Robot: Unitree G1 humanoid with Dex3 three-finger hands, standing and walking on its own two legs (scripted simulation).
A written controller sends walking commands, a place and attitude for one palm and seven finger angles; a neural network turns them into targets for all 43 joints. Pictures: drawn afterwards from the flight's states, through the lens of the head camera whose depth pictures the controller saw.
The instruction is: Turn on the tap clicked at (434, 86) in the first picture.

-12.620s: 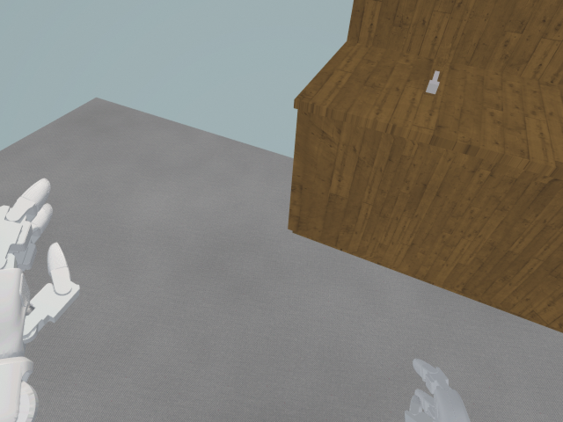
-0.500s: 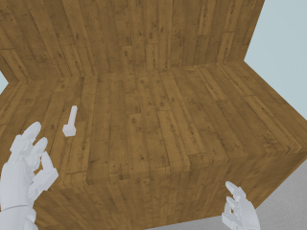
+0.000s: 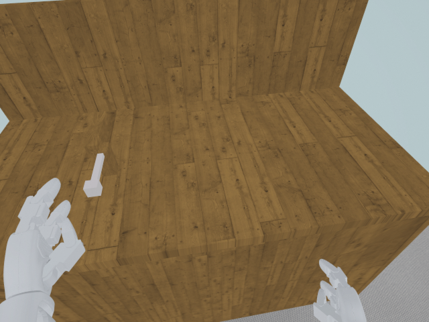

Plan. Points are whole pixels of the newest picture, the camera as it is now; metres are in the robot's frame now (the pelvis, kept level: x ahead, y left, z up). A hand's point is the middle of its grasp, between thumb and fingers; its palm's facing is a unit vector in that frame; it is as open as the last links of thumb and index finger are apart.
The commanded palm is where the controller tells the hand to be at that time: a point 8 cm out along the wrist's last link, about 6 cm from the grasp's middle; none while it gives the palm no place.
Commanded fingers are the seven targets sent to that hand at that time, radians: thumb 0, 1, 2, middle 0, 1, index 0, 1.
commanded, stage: turn the palm inward beside the body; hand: left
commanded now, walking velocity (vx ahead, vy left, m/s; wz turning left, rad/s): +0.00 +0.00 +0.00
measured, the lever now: (93, 188) +0.35 +0.32 +0.05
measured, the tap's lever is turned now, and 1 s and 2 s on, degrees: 0 0 0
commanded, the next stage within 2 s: reach beside the lever's end, fingers flat in 0.18 s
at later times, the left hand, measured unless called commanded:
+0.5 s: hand (80, 240) +0.19 +0.23 +0.13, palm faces +0.50 -0.86 -0.12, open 7.4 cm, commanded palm +0.15 +0.28 +0.13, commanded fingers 0.00 0.90 0.90 -0.20 -0.30 -0.20 -0.30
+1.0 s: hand (81, 226) +0.23 +0.26 +0.11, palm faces +0.49 -0.87 -0.11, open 7.5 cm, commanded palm +0.19 +0.30 +0.10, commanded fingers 0.00 0.90 0.90 -0.19 -0.26 -0.19 -0.26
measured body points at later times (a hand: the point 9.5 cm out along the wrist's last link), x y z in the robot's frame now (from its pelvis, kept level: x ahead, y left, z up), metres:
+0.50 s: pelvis -0.01 -0.02 +0.00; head -0.02 -0.03 +0.45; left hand +0.16 +0.28 +0.13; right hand +0.20 -0.23 -0.08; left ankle +0.01 +0.11 -0.72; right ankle +0.02 -0.06 -0.72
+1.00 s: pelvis +0.00 +0.00 +0.00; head +0.01 -0.01 +0.45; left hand +0.20 +0.30 +0.11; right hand +0.19 -0.23 -0.08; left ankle +0.01 +0.11 -0.72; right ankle +0.02 -0.06 -0.72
